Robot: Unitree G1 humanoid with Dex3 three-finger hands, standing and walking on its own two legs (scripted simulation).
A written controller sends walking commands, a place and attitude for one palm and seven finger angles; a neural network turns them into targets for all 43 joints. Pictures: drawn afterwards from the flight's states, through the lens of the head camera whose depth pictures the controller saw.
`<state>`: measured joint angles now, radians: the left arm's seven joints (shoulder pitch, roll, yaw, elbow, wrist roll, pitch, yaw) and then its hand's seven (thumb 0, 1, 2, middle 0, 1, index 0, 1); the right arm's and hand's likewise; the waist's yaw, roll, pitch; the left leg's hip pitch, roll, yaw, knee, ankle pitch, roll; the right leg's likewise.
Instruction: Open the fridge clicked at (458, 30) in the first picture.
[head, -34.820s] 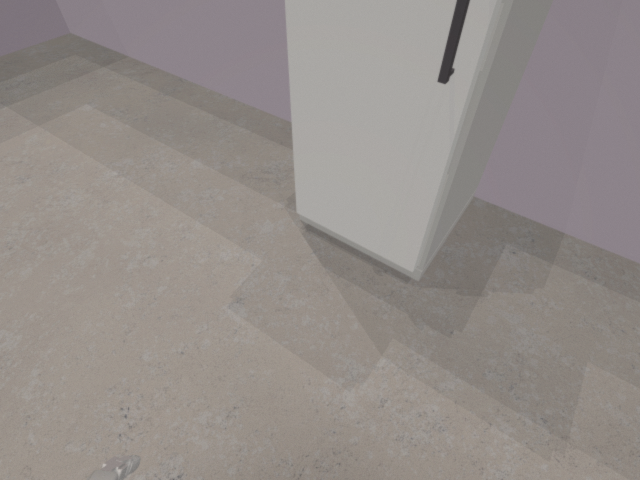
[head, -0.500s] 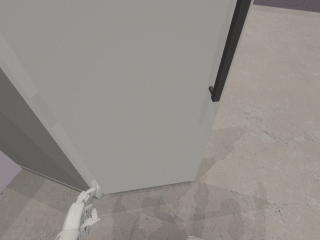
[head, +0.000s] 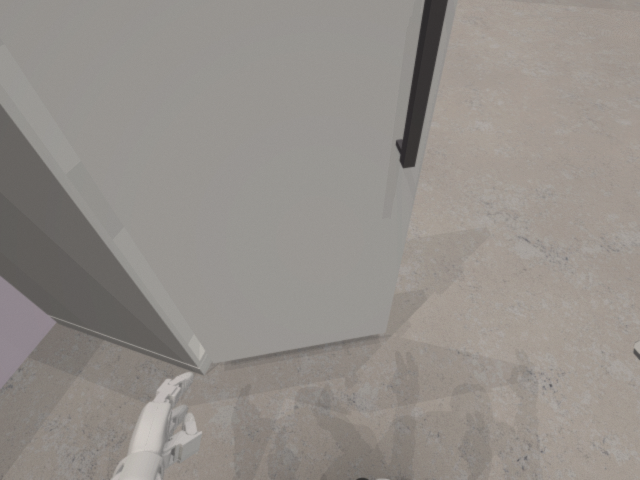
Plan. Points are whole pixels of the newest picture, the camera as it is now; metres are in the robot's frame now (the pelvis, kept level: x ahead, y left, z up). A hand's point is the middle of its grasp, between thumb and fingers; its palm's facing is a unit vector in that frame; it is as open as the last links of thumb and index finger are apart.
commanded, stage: step back with the hand held close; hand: right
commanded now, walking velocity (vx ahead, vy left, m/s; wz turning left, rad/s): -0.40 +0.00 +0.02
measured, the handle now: (419, 57) +0.58 -0.14 +0.23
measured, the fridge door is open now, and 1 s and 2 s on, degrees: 61 61 61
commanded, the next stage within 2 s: stop stepping back and stand still in 0.02 s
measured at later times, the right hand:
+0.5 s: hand out of the picture +0.08 -0.29 +0.16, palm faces +0.51 +0.80 -0.30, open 7.4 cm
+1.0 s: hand out of the picture +0.08 -0.30 +0.07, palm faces +0.33 +0.83 -0.45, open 7.4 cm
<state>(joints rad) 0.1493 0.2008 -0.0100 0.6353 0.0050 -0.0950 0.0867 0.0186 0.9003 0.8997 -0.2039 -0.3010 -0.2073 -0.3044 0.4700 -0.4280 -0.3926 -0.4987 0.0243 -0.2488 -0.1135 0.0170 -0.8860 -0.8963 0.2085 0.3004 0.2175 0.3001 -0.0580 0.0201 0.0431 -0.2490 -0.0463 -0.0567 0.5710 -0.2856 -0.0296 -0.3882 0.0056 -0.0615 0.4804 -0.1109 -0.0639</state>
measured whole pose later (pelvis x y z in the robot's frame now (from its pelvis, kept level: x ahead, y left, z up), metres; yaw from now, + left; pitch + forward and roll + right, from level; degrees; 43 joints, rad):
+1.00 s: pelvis -0.13 -0.03 -0.01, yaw -3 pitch -1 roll -1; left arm 0.22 0.30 0.03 0.71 0.03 -0.10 0.01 0.02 0.90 0.90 -0.20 -0.30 -0.21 -0.30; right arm 0.34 -0.35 -0.27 -0.05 -0.02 -0.10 -0.06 0.01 -0.90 -0.90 0.20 0.30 0.21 0.30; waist 0.01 -0.03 -0.01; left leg -0.42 0.01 0.03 0.91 -0.47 0.00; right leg -0.38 0.00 -0.03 0.62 -0.20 -0.02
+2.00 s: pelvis -0.08 -0.04 +0.01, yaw -2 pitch +0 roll +0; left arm 0.06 0.29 0.02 1.08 0.03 -0.01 0.01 0.01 0.90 0.90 -0.20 -0.30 -0.21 -0.30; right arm 0.08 -0.28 -0.01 1.10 -0.02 -0.02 0.00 0.01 -0.91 -0.90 0.20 0.30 0.21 0.30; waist 0.01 -0.01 0.05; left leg -0.15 0.02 -0.04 0.41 -0.25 -0.03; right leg -0.21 0.01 -0.02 0.40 -0.19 -0.02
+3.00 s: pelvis -0.06 -0.03 +0.01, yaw -1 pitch -1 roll +0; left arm 0.10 0.31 0.01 1.12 0.02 0.00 0.01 0.01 0.90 0.90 -0.20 -0.30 -0.21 -0.30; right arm 0.10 -0.31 -0.01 1.11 -0.01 -0.01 0.00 0.01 -0.90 -0.90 0.20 0.30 0.21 0.30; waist 0.02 0.00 0.06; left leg -0.08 -0.01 -0.04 0.33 -0.24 0.00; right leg -0.13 -0.02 -0.03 0.33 -0.19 0.01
